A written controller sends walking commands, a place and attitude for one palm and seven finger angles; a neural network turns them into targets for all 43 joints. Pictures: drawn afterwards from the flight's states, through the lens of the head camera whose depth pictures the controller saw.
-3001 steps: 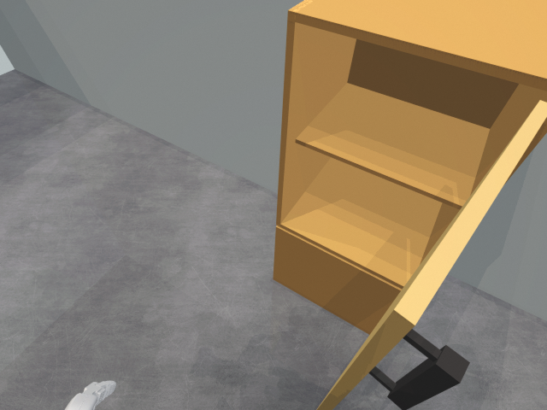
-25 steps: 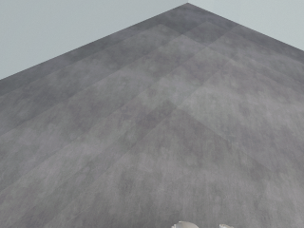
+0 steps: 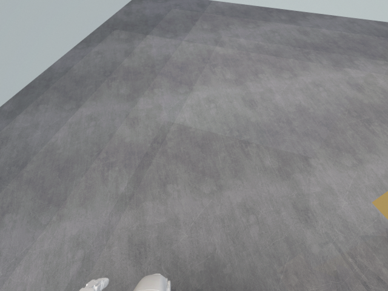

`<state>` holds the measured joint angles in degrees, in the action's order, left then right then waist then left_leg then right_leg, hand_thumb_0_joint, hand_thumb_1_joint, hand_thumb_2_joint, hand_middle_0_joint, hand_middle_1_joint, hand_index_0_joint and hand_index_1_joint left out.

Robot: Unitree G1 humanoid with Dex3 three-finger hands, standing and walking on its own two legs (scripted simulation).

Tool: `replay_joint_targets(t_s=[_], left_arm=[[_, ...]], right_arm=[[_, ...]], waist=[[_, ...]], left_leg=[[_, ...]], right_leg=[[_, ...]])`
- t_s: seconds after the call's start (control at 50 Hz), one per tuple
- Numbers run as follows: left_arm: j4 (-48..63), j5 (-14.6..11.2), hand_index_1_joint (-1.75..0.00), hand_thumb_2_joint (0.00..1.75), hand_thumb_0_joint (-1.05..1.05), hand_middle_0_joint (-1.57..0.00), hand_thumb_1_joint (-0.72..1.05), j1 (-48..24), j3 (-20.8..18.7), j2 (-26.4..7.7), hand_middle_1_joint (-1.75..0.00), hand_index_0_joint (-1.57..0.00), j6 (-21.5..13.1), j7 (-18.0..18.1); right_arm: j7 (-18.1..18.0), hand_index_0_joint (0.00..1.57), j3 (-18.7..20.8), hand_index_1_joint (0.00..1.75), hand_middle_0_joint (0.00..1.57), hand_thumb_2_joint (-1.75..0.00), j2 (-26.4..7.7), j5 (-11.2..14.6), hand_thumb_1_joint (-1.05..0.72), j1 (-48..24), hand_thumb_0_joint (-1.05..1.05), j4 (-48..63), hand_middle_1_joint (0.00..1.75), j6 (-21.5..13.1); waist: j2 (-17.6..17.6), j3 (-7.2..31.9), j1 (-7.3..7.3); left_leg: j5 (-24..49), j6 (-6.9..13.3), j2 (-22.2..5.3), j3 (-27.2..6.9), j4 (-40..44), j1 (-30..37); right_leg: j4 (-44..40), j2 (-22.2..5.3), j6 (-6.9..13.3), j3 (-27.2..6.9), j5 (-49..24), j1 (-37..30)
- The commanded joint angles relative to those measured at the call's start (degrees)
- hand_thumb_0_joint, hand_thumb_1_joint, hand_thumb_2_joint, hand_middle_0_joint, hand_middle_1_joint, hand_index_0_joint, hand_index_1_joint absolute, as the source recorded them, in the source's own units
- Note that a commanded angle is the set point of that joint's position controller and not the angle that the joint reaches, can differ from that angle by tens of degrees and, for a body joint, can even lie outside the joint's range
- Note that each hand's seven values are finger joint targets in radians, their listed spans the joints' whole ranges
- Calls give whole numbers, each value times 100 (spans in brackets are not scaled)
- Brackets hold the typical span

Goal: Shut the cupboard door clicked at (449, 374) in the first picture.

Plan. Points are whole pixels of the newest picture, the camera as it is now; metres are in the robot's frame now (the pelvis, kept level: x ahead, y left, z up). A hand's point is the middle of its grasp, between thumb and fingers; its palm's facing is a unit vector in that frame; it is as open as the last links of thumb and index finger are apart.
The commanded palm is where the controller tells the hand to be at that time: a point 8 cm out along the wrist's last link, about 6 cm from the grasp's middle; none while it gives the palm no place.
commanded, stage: turn to face it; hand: left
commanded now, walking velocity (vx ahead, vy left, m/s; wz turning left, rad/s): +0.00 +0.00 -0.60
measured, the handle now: out of the picture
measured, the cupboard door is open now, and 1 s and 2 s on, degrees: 42 42 42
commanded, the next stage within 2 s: take the last steps up to it in 1.84 s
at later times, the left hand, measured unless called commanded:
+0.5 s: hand out of the picture +0.14 +0.23 -0.16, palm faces -0.25 -0.95 -0.21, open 7.4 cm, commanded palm none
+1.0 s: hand (131, 282) +0.16 +0.17 -0.17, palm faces -0.51 -0.83 -0.20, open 7.4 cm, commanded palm none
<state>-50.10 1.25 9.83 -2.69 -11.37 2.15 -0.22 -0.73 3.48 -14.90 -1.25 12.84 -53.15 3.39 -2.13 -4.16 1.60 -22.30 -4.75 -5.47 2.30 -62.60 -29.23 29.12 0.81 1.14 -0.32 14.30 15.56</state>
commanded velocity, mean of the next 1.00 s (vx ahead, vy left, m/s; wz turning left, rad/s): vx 0.00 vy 0.00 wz -0.60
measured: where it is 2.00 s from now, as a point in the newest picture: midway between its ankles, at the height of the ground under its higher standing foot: outside the picture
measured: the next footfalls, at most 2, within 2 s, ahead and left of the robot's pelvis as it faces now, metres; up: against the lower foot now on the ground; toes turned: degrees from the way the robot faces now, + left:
left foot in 0.20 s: +0.07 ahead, +0.14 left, +0.00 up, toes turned -4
right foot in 0.64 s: -0.03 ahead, -0.10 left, +0.00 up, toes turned -27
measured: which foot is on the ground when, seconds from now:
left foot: up 0.00-0.18, down 0.20-0.64, up 0.66-0.98, down 1.00-1.00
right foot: down 0.00-0.20, up 0.22-0.62, down 0.64-1.00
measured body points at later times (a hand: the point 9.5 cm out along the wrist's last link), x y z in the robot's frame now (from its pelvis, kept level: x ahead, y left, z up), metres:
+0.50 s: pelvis +0.00 +0.05 +0.01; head +0.04 +0.06 +0.45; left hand +0.15 +0.28 -0.14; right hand -0.01 -0.21 -0.12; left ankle +0.03 +0.15 -0.74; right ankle -0.05 -0.10 -0.67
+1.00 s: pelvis -0.01 +0.04 -0.01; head +0.04 +0.03 +0.44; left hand +0.19 +0.21 -0.16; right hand -0.07 -0.23 -0.13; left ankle +0.07 +0.14 -0.73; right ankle -0.06 -0.09 -0.74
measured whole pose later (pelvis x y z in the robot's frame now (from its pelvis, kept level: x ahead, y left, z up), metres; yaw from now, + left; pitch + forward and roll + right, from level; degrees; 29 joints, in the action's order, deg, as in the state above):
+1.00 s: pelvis -0.01 +0.04 -0.01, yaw -34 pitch +2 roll -1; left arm -51.4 1.5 11.6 -3.6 -12.7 3.2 -0.7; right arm -1.0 2.7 -13.6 -0.6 9.9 -50.4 1.9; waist 1.2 -3.4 -0.7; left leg -18.8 -4.1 -2.5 1.6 -35.6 -19.5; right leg 31.2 2.6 -1.0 -6.3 14.2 18.7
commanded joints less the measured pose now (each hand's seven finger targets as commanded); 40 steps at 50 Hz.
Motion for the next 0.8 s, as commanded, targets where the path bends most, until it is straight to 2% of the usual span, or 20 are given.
replay_joint_targets(t_s=[0.0, 0.08, 0.14, 0.16, 0.18, 0.2, 0.22, 0.24, 0.3, 0.36, 0.46, 0.54, 0.58, 0.6, 0.62, 0.64, 0.66, 0.68, 0.72, 0.78], left_arm=[[376, 26, -30, 90, 0, -20, 90, 114, -382, -1263, -30, -20, -131, 80], [332, 59, -30, 90, 0, -20, 90, 157, -452, -1344, -30, -20, -82, 64], [378, -10, -30, 90, 0, -20, 90, -136, -435, -1216, -30, -20, -18, 45], [434, -49, -30, 90, 0, -20, 90, -98, -379, -938, -30, -20, 12, 33], [549, -106, -30, 90, 0, -20, 90, 87, -310, -603, -30, -20, 33, -21], [593, -37, -30, 90, 0, -20, 90, -137, -314, -768, -30, -20, 26, -29], [490, 13, -30, 90, 0, -20, 90, -15, -372, -834, -30, -20, 52, -52], [389, 42, -30, 90, 0, -20, 90, 23, -420, -851, -30, -20, 75, -96], [345, 8, -30, 90, 0, -20, 90, -17, -401, -706, -30, -20, 115, -192], [375, -5, -30, 90, 0, -20, 90, -86, -362, -593, -30, -20, 133, -215], [448, 9, -30, 90, 0, -20, 90, -275, -316, -509, -30, -20, 119, -229], [406, -2, -30, 90, 0, -20, 90, -59, -307, -558, -30, -20, 71, -206], [244, 22, -30, 90, 0, -20, 90, 464, -375, -846, -30, -20, 1, -166], [172, 84, -30, 90, 0, -20, 90, 739, -475, -1452, -30, -20, -91, -95], [99, 23, -30, 90, 0, -20, 90, 925, -521, -1798, -30, -20, -93, -14], [108, -8, -30, 90, 0, -20, 90, 947, -497, -1784, -30, -20, -75, 32], [194, 0, -30, 90, 0, -20, 90, 565, -504, -1574, -30, -20, -55, 85], [261, 24, -30, 90, 0, -20, 90, 252, -496, -1470, -30, -20, -75, 114], [363, -11, -30, 90, 0, -20, 90, -56, -370, -1183, -30, -20, -112, 98], [386, 18, -30, 90, 0, -20, 90, -46, -377, -1239, -30, -20, -124, 76]], right_arm=[[-17, 20, 73, 30, 20, -90, -306, 27, -90, -55, 0, 522, 30, -160], [-56, 20, 63, 30, 20, -90, -244, 79, -90, -160, 0, 648, 30, -228], [-107, 20, 63, 30, 20, -90, -308, 100, -90, 390, 0, 467, 30, -317], [-127, 20, 109, 30, 20, -90, -613, 77, -90, 515, 0, 431, 30, -372], [-148, 20, 214, 30, 20, -90, -1202, -19, -90, 563, 0, 506, 30, -408], [-176, 20, 202, 30, 20, -90, -1283, -49, -90, 664, 0, 534, 30, -381], [-180, 20, 136, 30, 20, -90, -1039, -78, -90, 375, 0, 571, 30, -381], [-201, 20, 100, 30, 20, -90, -876, -71, -90, 46, 0, 659, 30, -407], [-213, 20, 55, 30, 20, -90, -716, -75, -90, -104, 0, 705, 30, -394], [-213, 20, 111, 30, 20, -90, -738, -48, -90, 172, 0, 573, 30, -383], [-132, 20, 192, 30, 20, -90, -845, -61, -90, 297, 0, 433, 30, -340], [-83, 20, 251, 30, 20, -90, -990, -50, -90, 109, 0, 435, 30, -310], [-43, 20, 257, 30, 20, -90, -911, 6, -90, 10, 0, 464, 30, -291], [-18, 20, 170, 30, 20, -90, -486, 55, -90, -14, 0, 617, 30, -268], [-27, 20, 87, 30, 20, -90, -362, 29, -90, -410, 0, 875, 30, -215], [-53, 20, 76, 30, 20, -90, -469, 45, -90, -440, 0, 861, 30, -135], [-45, 20, 94, 30, 20, -90, -410, 40, -90, -502, 0, 853, 30, -126], [-62, 20, 100, 30, 20, -90, -445, 29, -90, -425, 0, 768, 30, -145], [-23, 20, 121, 30, 20, -90, -522, 12, -90, -270, 0, 612, 30, -152], [8, 20, 102, 30, 20, -90, -392, 16, -90, -84, 0, 533, 30, -134]], waist=[[977, 671, -173], [1203, 697, -233], [1084, 838, 65], [180, 933, 96], [-1552, 927, 75], [-1354, 801, 202], [-941, 777, 14], [-1088, 611, -121], [-827, 441, -160], [-743, 647, -36], [-988, 611, 70], [-1022, 678, -81], [-398, 859, -392], [1433, 923, -549], [2105, 647, -701], [1650, 589, -646], [1287, 353, -482], [1799, 416, -363], [1508, 496, -168], [999, 712, -119]], left_leg=[[16, -83, 125, -57, 651, -74], [-227, -5, 299, -61, 1852, 469], [894, 70, 401, 14, 3525, 1855], [905, 234, -235, -635, 4287, 2437], [1318, 795, -1692, -2076, 4705, 2855], [1955, 1286, -2265, -2356, 4690, 2455], [1915, 1353, -2050, -1914, 4686, 2134], [2237, 1287, -1804, -1540, 4658, 1976], [3002, 1151, -1376, -507, 4359, 2124], [3122, 1185, -1386, -158, 4192, 2638], [2718, 1181, -1529, 144, 4147, 2409], [2468, 1019, -1635, 350, 3729, 2084], [1855, 569, -1297, 701, 2741, 1399], [35, 179, -548, 1100, 1536, 263], [-1546, 59, 43, 628, 323, -645], [-1270, 109, -70, -16, -317, -699], [-852, 112, -151, -178, -443, -959], [-644, 65, -181, -216, -469, -1056], [-35, -13, -157, -224, -307, -557], [142, -57, 43, -50, 292, -96]], right_leg=[[-904, -1316, 925, -1404, -1816, -586], [-673, -1345, 976, -1872, -1931, -424], [-210, -947, 494, -1806, -1465, 357], [341, -422, 186, -1406, -581, 920], [1593, 333, -165, -525, 1403, 1841], [2829, 146, -227, -284, 2128, 1815], [3448, -34, -268, -411, 1801, 1709], [3800, -90, -339, -339, 1524, 1789], [3817, -206, -443, -69, 1164, 1790], [3271, -249, -479, 194, 1073, 1756], [2053, -224, -399, 496, 1040, 1089], [889, -152, -233, 621, 627, 290], [-406, -306, -51, 374, -461, -873], [-1110, -1530, 385, -1313, -1384, -1624], [-1111, -2301, 931, -2388, -2934, -1403], [-1211, -2371, 1170, -2244, -2221, -1017], [-1251, -2070, 1138, -2042, -1686, -937], [-1197, -1872, 1097, -2076, -1470, -968], [-1017, -1441, 881, -1349, -1827, -667], [-976, -1260, 844, -1270, -1505, -549]])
